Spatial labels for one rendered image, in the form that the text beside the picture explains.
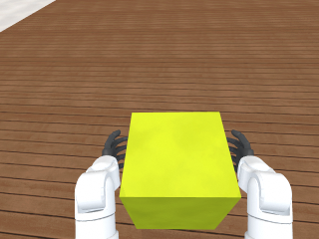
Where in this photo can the robot right forearm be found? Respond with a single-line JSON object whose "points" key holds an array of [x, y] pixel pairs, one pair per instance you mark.
{"points": [[269, 200]]}

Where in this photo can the right robot hand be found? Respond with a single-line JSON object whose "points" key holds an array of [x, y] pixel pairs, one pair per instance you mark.
{"points": [[243, 147]]}

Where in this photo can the carton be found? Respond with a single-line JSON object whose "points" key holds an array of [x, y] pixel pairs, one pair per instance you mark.
{"points": [[178, 172]]}

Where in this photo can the robot left forearm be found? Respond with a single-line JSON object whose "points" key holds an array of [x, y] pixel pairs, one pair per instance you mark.
{"points": [[95, 203]]}

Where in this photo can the left robot hand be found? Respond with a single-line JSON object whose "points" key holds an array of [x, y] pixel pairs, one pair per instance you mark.
{"points": [[110, 148]]}

